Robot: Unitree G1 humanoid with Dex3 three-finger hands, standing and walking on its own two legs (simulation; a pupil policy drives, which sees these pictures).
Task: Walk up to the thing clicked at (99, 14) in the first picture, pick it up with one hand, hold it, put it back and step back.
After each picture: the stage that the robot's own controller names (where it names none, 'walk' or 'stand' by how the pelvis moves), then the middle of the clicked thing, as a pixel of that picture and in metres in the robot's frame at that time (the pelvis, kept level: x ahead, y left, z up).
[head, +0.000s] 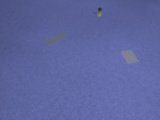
stand; (99, 12) +2.27 -0.22 -0.72
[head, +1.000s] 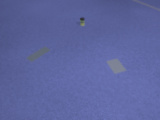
walk; (82, 21) +2.13 +0.19 -0.71
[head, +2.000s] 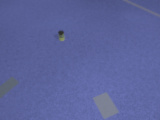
walk; (61, 35) +1.49 +0.38 -0.72
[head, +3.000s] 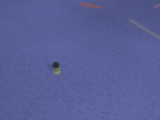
walk; (56, 68) +0.98 +0.30 -0.70
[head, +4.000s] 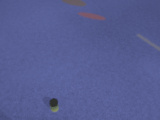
walk; (54, 105) +0.58 +0.21 -0.70
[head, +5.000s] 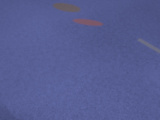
stand; out of the picture +0.36 +0.17 -0.69
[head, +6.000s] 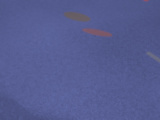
stand; out of the picture +0.33 +0.17 -0.71
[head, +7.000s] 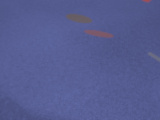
stand; out of the picture +0.35 +0.17 -0.73
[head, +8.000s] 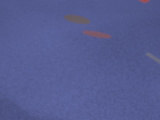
stand; out of the picture +0.35 +0.18 -0.72
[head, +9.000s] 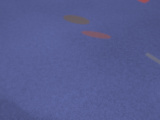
stand; out of the picture +0.34 +0.18 -0.73
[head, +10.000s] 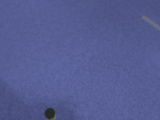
go down; (50, 114) +0.36 +0.17 -0.62
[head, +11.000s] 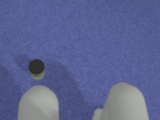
go down; (37, 69) +0.44 +0.17 -0.31
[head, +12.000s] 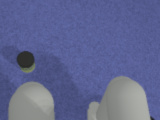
close in; (26, 62) +0.44 +0.17 -0.28
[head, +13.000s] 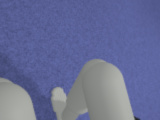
close in; out of the picture +0.44 +0.21 -0.23
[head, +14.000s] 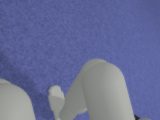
close; out of the picture +0.43 +0.22 -0.23
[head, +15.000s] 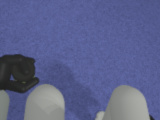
lift; (24, 75) +0.35 +0.21 -0.09
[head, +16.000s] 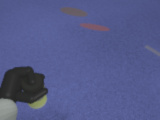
hold; (34, 91) +0.32 +0.17 +0.04
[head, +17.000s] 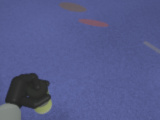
hold; (40, 97) +0.32 +0.16 -0.01
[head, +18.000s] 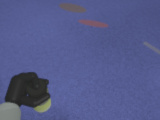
hold; (39, 95) +0.32 +0.16 -0.01
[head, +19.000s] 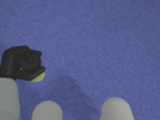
crouch; (33, 67) +0.41 +0.16 -0.09
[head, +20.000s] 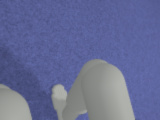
lower; out of the picture +0.46 +0.23 -0.23
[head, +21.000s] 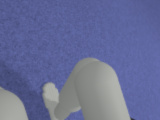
lower; out of the picture +0.46 +0.24 -0.25
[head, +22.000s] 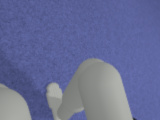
lower; out of the picture +0.46 +0.24 -0.25
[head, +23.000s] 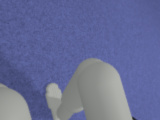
lower; out of the picture +0.46 +0.23 -0.25
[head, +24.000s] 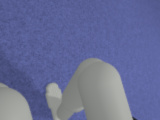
loosen; out of the picture +0.45 +0.22 -0.25
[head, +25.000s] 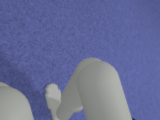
withdraw; out of the picture +0.44 +0.20 -0.25
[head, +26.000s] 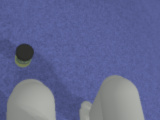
stand; (23, 56) +0.45 +0.17 -0.27
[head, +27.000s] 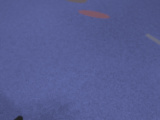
stand; out of the picture +0.38 +0.14 -0.63
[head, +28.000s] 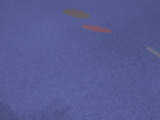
stand; out of the picture +0.38 +0.14 -0.67
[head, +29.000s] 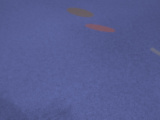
stand; out of the picture +0.38 +0.14 -0.67
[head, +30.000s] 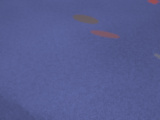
walk; out of the picture +0.40 +0.14 -0.72
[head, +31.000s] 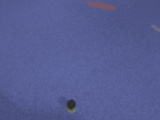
walk; (71, 106) +0.49 +0.08 -0.70
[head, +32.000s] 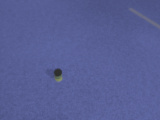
walk; (58, 75) +0.74 +0.18 -0.70
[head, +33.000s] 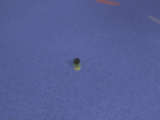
stand; (76, 64) +1.03 +0.13 -0.70
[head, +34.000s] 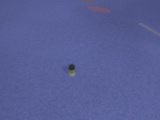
stand; (71, 70) +1.02 +0.13 -0.72
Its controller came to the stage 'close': yes
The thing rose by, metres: 0.72
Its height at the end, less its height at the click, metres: +0.00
